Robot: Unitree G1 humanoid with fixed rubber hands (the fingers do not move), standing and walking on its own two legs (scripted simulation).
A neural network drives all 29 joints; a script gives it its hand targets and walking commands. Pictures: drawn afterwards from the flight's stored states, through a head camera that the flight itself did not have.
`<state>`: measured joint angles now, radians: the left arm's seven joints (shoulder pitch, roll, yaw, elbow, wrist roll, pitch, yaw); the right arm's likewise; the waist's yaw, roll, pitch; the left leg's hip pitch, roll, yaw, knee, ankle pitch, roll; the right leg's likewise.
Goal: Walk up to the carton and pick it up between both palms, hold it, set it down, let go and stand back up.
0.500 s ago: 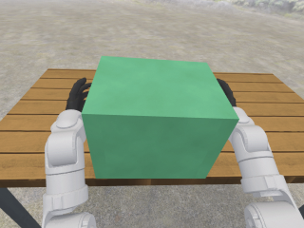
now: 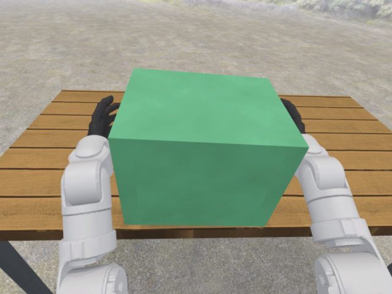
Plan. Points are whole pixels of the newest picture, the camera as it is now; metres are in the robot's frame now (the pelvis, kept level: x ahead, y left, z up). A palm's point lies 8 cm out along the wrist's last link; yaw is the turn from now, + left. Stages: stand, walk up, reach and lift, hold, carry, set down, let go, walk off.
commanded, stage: hold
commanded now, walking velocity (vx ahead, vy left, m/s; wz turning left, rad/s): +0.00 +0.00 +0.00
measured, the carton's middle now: (199, 147) +0.35 +0.01 +0.18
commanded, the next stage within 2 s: none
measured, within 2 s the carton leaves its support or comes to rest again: neither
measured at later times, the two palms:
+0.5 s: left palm (100, 138) +0.33 +0.19 +0.22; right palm (292, 140) +0.35 -0.18 +0.20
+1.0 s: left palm (99, 143) +0.33 +0.19 +0.21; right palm (291, 141) +0.35 -0.17 +0.20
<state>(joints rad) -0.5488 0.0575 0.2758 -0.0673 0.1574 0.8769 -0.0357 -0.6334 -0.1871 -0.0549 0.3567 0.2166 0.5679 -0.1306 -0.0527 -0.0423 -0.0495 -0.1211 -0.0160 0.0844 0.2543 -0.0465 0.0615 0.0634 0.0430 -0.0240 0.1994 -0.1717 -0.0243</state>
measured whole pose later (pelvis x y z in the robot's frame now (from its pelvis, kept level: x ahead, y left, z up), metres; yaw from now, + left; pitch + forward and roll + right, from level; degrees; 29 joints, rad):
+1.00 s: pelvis +0.00 +0.00 +0.00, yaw +0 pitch -5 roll -1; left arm -0.49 0.07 0.25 -0.15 0.15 0.88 -0.03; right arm -0.59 -0.18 -0.04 0.29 0.22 0.57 -0.14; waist -0.06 -0.04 -0.04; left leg -0.12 -0.02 0.08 0.25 -0.05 0.06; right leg 0.07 0.04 -0.03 0.19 -0.17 -0.03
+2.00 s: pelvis +0.00 +0.00 +0.00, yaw +0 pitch -5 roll -1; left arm -0.49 0.06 0.26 -0.15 0.14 0.89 -0.03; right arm -0.58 -0.19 -0.03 0.27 0.21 0.58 -0.14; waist -0.06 -0.03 -0.04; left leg -0.12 -0.02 0.08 0.25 -0.05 0.06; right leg 0.07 0.04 -0.02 0.19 -0.17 -0.02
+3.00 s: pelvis +0.00 +0.00 +0.00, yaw +1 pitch -6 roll -1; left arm -0.49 0.03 0.28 -0.11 0.24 0.76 -0.12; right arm -0.53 -0.12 -0.10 0.31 0.11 0.45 -0.09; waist -0.04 -0.04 0.00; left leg -0.09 -0.03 0.07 0.24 -0.04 0.06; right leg 0.09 0.03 -0.03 0.20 -0.18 -0.02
